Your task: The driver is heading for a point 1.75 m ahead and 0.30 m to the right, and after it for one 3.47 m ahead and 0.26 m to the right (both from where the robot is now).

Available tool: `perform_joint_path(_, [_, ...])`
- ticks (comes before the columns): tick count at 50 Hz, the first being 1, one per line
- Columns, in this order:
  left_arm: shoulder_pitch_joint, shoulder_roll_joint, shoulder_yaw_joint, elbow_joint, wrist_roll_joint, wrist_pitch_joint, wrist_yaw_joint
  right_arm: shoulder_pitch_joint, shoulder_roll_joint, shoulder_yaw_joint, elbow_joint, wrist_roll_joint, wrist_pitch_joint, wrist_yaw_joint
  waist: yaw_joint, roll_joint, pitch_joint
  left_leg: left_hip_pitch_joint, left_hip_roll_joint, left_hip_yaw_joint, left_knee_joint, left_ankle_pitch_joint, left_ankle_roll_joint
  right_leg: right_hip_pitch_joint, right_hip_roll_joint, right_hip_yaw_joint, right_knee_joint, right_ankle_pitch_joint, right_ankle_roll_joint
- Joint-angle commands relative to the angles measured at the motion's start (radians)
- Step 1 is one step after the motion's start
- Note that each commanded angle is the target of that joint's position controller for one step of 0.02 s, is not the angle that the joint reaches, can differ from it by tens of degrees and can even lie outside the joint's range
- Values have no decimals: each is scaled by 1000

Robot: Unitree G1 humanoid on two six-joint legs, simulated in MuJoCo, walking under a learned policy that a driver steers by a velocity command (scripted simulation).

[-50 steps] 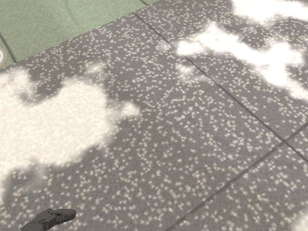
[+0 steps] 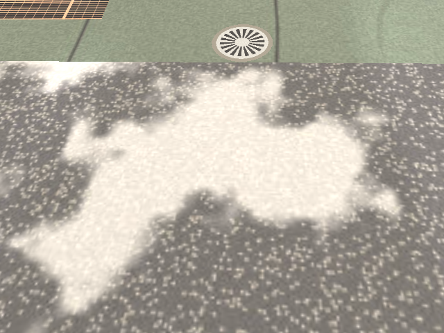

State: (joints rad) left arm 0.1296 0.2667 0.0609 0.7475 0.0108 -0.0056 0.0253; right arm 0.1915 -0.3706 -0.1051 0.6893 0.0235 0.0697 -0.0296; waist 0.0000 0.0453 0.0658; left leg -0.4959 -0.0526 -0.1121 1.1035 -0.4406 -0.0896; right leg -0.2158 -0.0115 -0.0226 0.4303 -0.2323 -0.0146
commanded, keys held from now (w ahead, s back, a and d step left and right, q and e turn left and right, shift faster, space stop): no key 0.22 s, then e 0.68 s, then w+e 0.02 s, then w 0.08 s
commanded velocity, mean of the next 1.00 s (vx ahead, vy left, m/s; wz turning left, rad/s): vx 0.01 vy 0.00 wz -0.22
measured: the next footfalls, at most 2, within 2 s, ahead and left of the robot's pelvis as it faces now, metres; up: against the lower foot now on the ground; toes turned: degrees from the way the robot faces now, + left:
left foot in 0.20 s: +0.03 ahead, +0.15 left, +0.00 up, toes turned +1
right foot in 0.62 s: +0.01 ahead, -0.07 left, +0.00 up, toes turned -11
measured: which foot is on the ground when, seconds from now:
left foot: up 0.00-0.18, down 0.20-0.62, up 0.64-1.00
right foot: down 0.00-0.20, up 0.22-0.60, down 0.62-1.00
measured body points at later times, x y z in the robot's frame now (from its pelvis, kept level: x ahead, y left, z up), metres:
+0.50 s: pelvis +0.00 +0.04 -0.01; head +0.02 +0.04 +0.44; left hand +0.11 +0.34 -0.13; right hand +0.18 -0.21 -0.10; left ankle -0.01 +0.15 -0.74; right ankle -0.03 -0.07 -0.72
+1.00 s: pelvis +0.00 +0.01 +0.00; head +0.02 -0.03 +0.45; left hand +0.22 +0.24 -0.08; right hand +0.06 -0.32 -0.11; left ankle +0.08 +0.18 -0.69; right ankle -0.03 -0.06 -0.74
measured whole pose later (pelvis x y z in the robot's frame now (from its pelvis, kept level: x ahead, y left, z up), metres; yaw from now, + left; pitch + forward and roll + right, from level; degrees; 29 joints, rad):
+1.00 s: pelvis +0.00 +0.01 +0.00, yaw -19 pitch +1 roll +3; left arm 0.20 0.32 0.05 0.68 -0.01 0.02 0.02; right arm 0.11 -0.33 -0.09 0.76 0.01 0.01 -0.03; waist 0.02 0.02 0.05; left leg -0.43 0.01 -0.09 0.81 -0.31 -0.10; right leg -0.21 0.07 0.13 0.41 -0.21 -0.08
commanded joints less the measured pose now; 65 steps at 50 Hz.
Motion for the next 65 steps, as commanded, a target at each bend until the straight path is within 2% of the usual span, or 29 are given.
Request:
perform_joint_path(1, [-2,173,39,-55,-1,-1,7,-50,-33,2,-99,-5,-17,2,30,-206,-115,-62,36,27,-109,0,-21,195,-244,175,-96,445,-223])
perform_joint_path(6, [-11,213,45,-40,-22,9,-15,-34,-28,16,-96,-12,-19,14,33,-233,-129,159,47,115,-421,44,8,134,-253,147,-70,467,-216])
perform_joint_path(9, [27,173,23,-3,-40,4,-19,38,-42,12,-61,-18,-21,19,-13,-178,-122,403,44,113,-783,357,82,25,-207,110,4,328,-115])
perform_joint_path(10, [63,120,3,-1,-5,-6,-26,58,-100,4,-68,-22,-21,10,10,-27,-182,554,189,-65,-771,611,122,-71,-141,44,119,125,-23])
perform_joint_path(11, [88,64,-16,-15,25,-17,-33,-9,-126,10,-89,-38,-19,4,61,182,-180,517,351,-213,-728,771,258,-162,-55,-19,176,-222,58])
perform_joint_path(12, [16,107,-10,-19,11,-11,-24,-23,-38,32,-83,-56,-35,14,1,132,-181,415,358,-211,-759,606,336,-115,-69,31,219,-305,83])
perform_joint_path(13, [3,124,-5,-14,-6,-6,-24,-55,-5,44,-69,-63,-51,20,15,112,-143,389,307,-161,-771,501,309,-104,-73,38,216,-257,83])
perform_joint_path(15, [8,132,-2,11,-8,6,-15,-91,-18,41,-55,-56,-70,18,12,140,-104,376,255,-91,-769,453,248,-99,-66,39,171,-150,87])
perform_joint_path(17, [30,150,2,16,-11,13,-15,-95,-41,35,-40,-50,-74,9,23,131,-89,348,255,-58,-752,521,244,-72,-54,28,185,-108,89])
perform_joint_path(25, [35,140,18,-21,-34,39,-30,-100,-79,3,-31,-30,-50,-15,-14,60,-68,394,403,-92,-728,643,348,-223,-63,10,418,-318,40])
perform_joint_path(28, [81,134,21,-19,-33,48,-41,-163,-81,-3,-35,-21,-45,-13,17,58,-96,367,377,-4,-683,681,312,-135,-49,-28,327,-225,30])
perform_joint_path(30, [136,138,28,-10,-29,47,-47,-182,-71,-3,-26,-5,-37,-14,52,51,-108,319,324,81,-589,583,243,-20,-8,-62,126,-30,-2])
perform_joint_path(31, [144,187,44,-19,-20,42,-41,-121,-45,-1,-5,-7,-37,-12,37,-70,-107,244,247,166,-441,383,159,62,-43,57,-4,204,-46])
perform_joint_path(32, [142,334,78,-49,-16,32,-24,-147,9,17,-53,-52,-39,-12,11,-363,-89,-50,67,258,-158,-72,32,179,-307,484,-79,530,-211])
perform_joint_path(33, [182,300,60,-63,20,9,-34,-237,-9,14,-71,-41,-45,-17,84,-279,-149,-105,11,81,44,-298,29,174,-392,600,-118,576,-357])
perform_joint_path(34, [147,275,52,-70,21,-12,-38,-216,-33,5,-63,-20,-46,-16,57,-181,-136,-136,39,35,118,-246,38,179,-363,515,-106,549,-344])
perform_joint_path(36, [69,242,47,-81,-18,-20,-26,-179,-57,-7,-29,-23,-48,-21,18,-91,-103,-171,76,23,76,-75,43,195,-266,392,-82,451,-242])
perform_joint_path(39, [69,214,34,-99,-23,-6,-8,-138,-43,-8,-8,-19,-52,-17,6,-126,-139,-97,61,27,49,52,15,192,-207,333,-90,495,-218])
perform_joint_path(45, [86,232,44,-120,-23,15,5,-151,-31,-6,-11,-16,-61,-19,28,-162,-113,-88,47,14,-168,102,-22,198,-175,370,-102,337,-218])
perform_joint_path(47, [90,223,42,-122,-26,17,7,-142,-35,-4,-6,-12,-70,-11,36,-177,-114,-58,54,20,-256,131,-21,161,-158,395,-148,10,-220])
perform_joint_path(49, [91,219,37,-117,-22,13,5,-162,-37,0,-11,-8,-87,3,56,-218,-77,-37,63,36,-337,141,-11,114,-159,435,-192,-211,-222])
perform_joint_path(54, [113,220,28,-93,-18,-4,-10,-161,-30,14,-9,-3,-148,39,76,-205,-55,88,59,77,-513,128,41,69,-167,468,-187,-264,-221])
perform_joint_path(58, [82,176,7,-95,-21,-13,-21,-17,-30,11,45,-1,-181,45,-17,-156,-55,359,54,98,-699,228,108,-74,-107,458,-100,-293,-171])
perform_joint_path(59, [61,118,-11,-104,-12,-20,-21,57,-55,7,57,-13,-185,37,-53,-104,-76,467,146,1,-732,216,139,-147,-55,394,31,-237,-123])
perform_joint_path(60, [82,57,-28,-127,-4,-29,-19,108,-142,-6,65,-33,-183,31,-27,97,-104,573,309,-241,-794,245,226,-284,85,216,284,-270,-48])
perform_joint_path(61, [41,138,-7,-162,-17,-36,-7,155,-178,-22,87,-40,-178,41,-50,192,-59,558,448,-489,-864,229,358,-446,109,149,456,-423,-6])
perform_joint_path(62, [49,201,16,-147,-25,-37,0,130,-116,-4,82,-26,-181,44,-45,104,-12,543,443,-462,-854,256,375,-502,65,190,569,-402,7])
perform_joint_path(63, [64,198,20,-130,-22,-32,-2,97,-74,10,75,-18,-179,43,-28,89,-13,543,393,-359,-837,346,342,-503,44,188,611,-341,18])
perform_joint_path(65, [67,170,19,-121,-8,-18,-8,43,-48,25,65,-9,-167,37,-12,93,-36,539,329,-209,-827,586,295,-475,0,143,587,-228,49])
Keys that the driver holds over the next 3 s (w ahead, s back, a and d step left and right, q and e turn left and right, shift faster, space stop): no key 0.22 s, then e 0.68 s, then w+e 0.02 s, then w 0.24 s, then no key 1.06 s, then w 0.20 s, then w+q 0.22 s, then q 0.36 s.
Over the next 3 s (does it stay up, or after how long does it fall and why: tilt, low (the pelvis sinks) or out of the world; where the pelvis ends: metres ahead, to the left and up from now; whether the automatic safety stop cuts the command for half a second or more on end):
stays up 0.34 -0.06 -0.02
